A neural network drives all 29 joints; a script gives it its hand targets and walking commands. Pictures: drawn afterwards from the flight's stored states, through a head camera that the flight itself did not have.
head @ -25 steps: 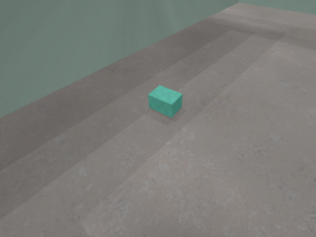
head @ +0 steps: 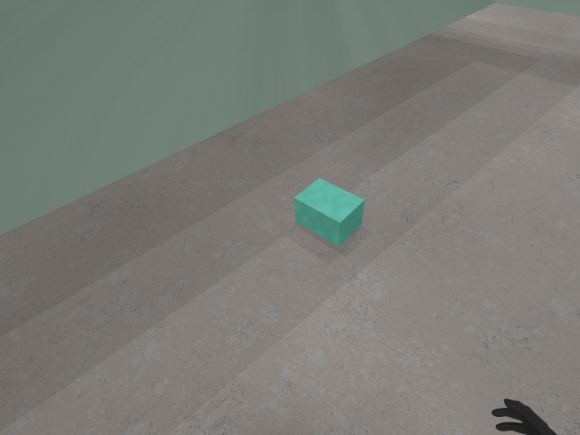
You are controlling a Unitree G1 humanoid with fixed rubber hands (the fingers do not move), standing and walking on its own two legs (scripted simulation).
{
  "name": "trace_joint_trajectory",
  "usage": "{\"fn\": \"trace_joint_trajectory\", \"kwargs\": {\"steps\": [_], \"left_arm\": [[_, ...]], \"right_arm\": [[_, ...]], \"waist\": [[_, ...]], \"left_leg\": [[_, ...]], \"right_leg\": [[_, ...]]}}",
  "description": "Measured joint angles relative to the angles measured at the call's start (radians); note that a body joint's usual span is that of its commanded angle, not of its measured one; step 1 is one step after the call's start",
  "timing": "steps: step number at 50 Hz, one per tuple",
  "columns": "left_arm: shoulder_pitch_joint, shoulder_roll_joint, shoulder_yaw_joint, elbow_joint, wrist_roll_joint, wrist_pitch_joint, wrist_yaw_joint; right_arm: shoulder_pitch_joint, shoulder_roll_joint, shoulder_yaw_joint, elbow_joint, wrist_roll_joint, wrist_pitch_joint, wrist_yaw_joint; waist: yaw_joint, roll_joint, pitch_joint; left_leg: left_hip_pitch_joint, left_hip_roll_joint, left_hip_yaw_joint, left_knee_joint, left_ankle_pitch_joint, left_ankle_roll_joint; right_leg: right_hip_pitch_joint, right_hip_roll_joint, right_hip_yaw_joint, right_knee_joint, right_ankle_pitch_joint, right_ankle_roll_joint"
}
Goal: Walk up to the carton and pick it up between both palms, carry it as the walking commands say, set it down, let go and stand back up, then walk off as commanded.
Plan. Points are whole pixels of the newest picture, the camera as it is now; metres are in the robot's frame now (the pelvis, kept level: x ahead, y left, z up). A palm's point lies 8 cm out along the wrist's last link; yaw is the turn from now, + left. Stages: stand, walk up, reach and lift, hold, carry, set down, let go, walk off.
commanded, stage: walk up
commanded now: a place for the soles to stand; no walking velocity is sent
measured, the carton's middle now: (328, 211) +1.25 -0.13 -0.69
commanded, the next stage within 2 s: none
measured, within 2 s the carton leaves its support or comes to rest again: neither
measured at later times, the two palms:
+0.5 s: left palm (148, 364) +0.29 +0.27 -0.08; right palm (545, 367) +0.26 -0.37 -0.10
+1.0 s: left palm (157, 294) +0.43 +0.30 -0.10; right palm (477, 260) +0.46 -0.34 -0.09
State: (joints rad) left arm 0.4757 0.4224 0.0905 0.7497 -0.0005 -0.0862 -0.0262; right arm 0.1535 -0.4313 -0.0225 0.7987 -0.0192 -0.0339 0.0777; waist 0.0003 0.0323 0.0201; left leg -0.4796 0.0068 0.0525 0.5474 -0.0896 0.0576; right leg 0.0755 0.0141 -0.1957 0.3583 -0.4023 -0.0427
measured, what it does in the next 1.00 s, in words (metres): walks ahead: left foot, then right foot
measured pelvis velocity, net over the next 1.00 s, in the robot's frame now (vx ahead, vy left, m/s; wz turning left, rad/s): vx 0.37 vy -0.02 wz -0.01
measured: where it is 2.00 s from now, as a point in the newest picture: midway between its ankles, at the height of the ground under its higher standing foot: (316, 331)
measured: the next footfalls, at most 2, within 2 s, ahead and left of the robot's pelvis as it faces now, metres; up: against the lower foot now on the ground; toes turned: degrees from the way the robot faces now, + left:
left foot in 0.04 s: +0.19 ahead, +0.10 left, +0.00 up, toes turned +2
right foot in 0.50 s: +0.34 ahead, -0.18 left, +0.00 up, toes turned -9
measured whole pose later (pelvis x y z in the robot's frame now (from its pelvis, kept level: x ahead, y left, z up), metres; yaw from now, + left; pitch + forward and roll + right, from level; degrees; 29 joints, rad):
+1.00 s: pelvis +0.37 -0.02 -0.01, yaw +0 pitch -2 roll -1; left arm 0.38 0.43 0.06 0.75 0.01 -0.08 -0.04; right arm 0.25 -0.43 -0.02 0.80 -0.02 -0.07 0.07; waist 0.00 0.00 0.04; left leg -0.40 0.05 0.05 0.66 -0.23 0.03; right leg -0.25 -0.07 -0.06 0.86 -0.43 -0.02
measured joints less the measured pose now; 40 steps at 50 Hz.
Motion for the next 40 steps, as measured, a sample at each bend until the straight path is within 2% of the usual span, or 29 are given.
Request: {"fn": "trace_joint_trajectory", "kwargs": {"steps": [3,4,6,7,9,12,14,18,22,24,26,28,29,31,36,40], "left_arm": [[-0.013,0.000,0.000,0.000,-0.002,0.010,0.006],[-0.030,-0.003,-0.007,0.000,-0.002,0.014,0.006],[-0.071,-0.003,-0.025,0.000,-0.001,0.016,0.005],[-0.092,-0.003,-0.027,-0.001,0.000,0.016,0.003],[-0.130,-0.002,-0.028,-0.002,0.000,0.012,-0.004],[-0.170,-0.001,-0.028,-0.002,-0.005,0.009,-0.017],[-0.178,-0.001,-0.028,-0.002,-0.005,0.014,-0.026],[-0.171,-0.001,-0.028,-0.002,-0.003,0.025,-0.038],[-0.154,-0.001,-0.024,-0.002,0.003,0.021,-0.044],[-0.128,0.000,-0.015,-0.002,0.009,0.006,-0.043],[-0.104,0.005,-0.007,0.001,0.016,-0.009,-0.032],[-0.100,0.005,-0.020,0.001,0.017,-0.014,-0.022],[-0.095,0.005,-0.021,0.001,0.017,-0.020,-0.015],[-0.078,0.005,-0.021,0.001,0.017,-0.027,-0.004],[-0.015,0.005,-0.022,0.001,0.015,-0.027,0.004],[-0.014,0.005,-0.022,0.001,0.015,-0.024,0.001]], "right_arm": [[-0.003,0.002,0.000,0.001,0.000,-0.003,0.000],[-0.002,0.003,0.000,0.001,-0.004,-0.006,0.000],[0.007,0.003,0.000,0.001,-0.005,-0.014,-0.005],[0.018,0.003,0.000,0.001,-0.003,-0.017,-0.009],[0.050,0.003,0.000,0.002,-0.002,-0.025,-0.016],[0.102,0.003,0.000,0.005,-0.001,-0.036,-0.023],[0.127,0.003,0.000,0.005,-0.001,-0.038,-0.023],[0.140,0.003,0.000,0.004,-0.001,-0.042,-0.023],[0.140,0.004,0.000,0.004,-0.001,-0.047,-0.023],[0.140,0.003,0.000,0.004,-0.001,-0.046,-0.023],[0.132,0.000,0.000,0.005,-0.001,-0.038,-0.022],[0.129,0.000,0.000,0.005,-0.001,-0.028,-0.022],[0.129,0.000,0.000,0.004,-0.001,-0.027,-0.022],[0.128,-0.001,0.000,0.003,-0.001,-0.026,-0.022],[0.096,-0.001,0.000,0.003,-0.001,-0.024,-0.020],[0.092,-0.002,0.001,0.003,-0.001,-0.020,-0.007]], "waist": [[-0.001,-0.016,-0.002],[-0.003,-0.026,0.003],[-0.005,-0.027,0.014],[-0.003,-0.028,0.022],[-0.002,-0.030,0.033],[-0.001,-0.045,0.037],[0.000,-0.050,0.037],[0.001,-0.049,0.037],[0.001,-0.046,0.033],[0.002,-0.046,0.023],[0.003,-0.038,0.018],[0.003,-0.009,0.029],[0.003,0.000,0.033],[0.002,0.012,0.034],[0.001,0.015,0.032],[0.000,0.014,0.032]], "left_leg": [[0.068,-0.025,0.024,-0.012,-0.001,0.003],[0.057,-0.029,0.032,0.027,-0.026,0.007],[0.056,-0.020,0.042,0.070,-0.085,0.020],[0.074,-0.014,0.045,0.065,-0.102,0.022],[0.123,-0.003,0.048,0.033,-0.110,0.022],[0.200,-0.004,0.051,-0.026,-0.114,0.017],[0.248,-0.003,0.052,-0.051,-0.128,0.016],[0.329,0.006,0.055,-0.083,-0.168,0.016],[0.372,0.018,0.055,-0.065,-0.231,0.016],[0.365,0.029,0.056,0.002,-0.297,0.016],[0.291,0.041,0.029,0.184,-0.360,0.016],[0.186,0.032,-0.033,0.401,-0.356,0.016],[0.140,0.026,-0.043,0.470,-0.341,0.016],[0.066,0.020,-0.044,0.527,-0.329,0.016],[-0.029,0.040,-0.047,0.403,-0.318,0.016],[-0.029,0.073,-0.047,0.230,-0.198,0.016]], "right_leg": [[-0.002,-0.018,0.008,0.111,-0.096,0.013],[-0.056,-0.035,0.023,0.237,-0.083,0.014],[-0.222,-0.023,0.108,0.585,-0.078,0.016],[-0.292,-0.020,0.139,0.698,-0.062,0.010],[-0.393,-0.023,0.183,0.760,-0.002,-0.002],[-0.502,-0.050,0.238,0.716,0.045,-0.004],[-0.542,-0.067,0.248,0.640,0.066,0.000],[-0.560,-0.095,0.211,0.444,0.135,0.004],[-0.535,-0.095,0.166,0.334,0.230,0.004],[-0.493,-0.093,0.136,0.285,0.218,0.004],[-0.488,-0.083,0.130,0.289,0.190,0.004],[-0.482,-0.071,0.097,0.328,0.161,0.005],[-0.466,-0.069,0.084,0.320,0.150,0.005],[-0.426,-0.069,0.065,0.284,0.145,0.005],[-0.339,-0.069,0.058,0.217,0.128,0.004],[-0.271,-0.069,0.042,0.194,0.091,0.005]]}}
